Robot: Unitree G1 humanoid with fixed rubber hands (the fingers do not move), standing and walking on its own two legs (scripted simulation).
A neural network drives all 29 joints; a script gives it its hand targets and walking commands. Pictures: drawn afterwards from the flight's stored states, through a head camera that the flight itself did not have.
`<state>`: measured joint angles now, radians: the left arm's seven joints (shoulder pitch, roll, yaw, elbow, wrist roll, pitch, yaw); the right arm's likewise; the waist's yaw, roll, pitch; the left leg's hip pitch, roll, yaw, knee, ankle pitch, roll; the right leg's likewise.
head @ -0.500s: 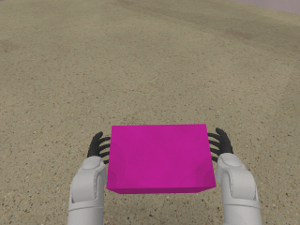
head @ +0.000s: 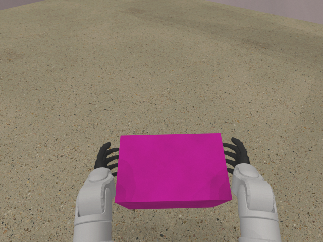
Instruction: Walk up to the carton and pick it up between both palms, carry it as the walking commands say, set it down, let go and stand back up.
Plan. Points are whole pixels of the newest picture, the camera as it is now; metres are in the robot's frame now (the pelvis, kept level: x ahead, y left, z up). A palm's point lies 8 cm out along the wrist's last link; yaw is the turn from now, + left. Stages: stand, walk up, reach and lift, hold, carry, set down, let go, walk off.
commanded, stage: carry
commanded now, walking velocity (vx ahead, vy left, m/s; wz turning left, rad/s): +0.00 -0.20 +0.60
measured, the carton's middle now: (170, 174) +0.31 +0.00 -0.03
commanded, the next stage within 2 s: none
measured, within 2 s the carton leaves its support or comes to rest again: neither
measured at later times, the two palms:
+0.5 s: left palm (99, 186) +0.22 +0.15 +0.09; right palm (249, 164) +0.26 -0.17 +0.10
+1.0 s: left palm (81, 185) +0.22 +0.19 +0.09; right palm (234, 161) +0.27 -0.14 +0.11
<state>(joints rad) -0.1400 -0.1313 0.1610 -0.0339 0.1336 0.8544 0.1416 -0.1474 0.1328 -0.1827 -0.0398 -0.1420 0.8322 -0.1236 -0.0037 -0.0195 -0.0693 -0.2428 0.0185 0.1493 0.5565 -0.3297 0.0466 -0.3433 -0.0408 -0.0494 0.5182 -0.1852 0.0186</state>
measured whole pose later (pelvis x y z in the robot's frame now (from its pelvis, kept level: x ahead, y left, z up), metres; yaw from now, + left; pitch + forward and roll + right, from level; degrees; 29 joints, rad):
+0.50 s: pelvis -0.01 -0.04 -0.01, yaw +8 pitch +3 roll -1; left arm -0.10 -0.13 0.08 -0.47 0.11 1.25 0.18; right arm -0.08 0.13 -0.11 -0.53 -0.13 1.26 -0.17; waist 0.00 0.00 -0.07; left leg -0.39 0.05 0.02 0.70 -0.42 0.00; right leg -0.39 -0.04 -0.22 0.57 -0.23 -0.05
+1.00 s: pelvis -0.01 -0.01 +0.00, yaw +8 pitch +3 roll +0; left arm -0.13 -0.13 0.10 -0.39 0.13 1.24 0.16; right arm -0.12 0.13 -0.12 -0.42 -0.15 1.22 -0.15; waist 0.00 -0.03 -0.10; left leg -0.30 -0.01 0.09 0.51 -0.26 0.05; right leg -0.35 -0.10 -0.17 0.50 -0.18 0.02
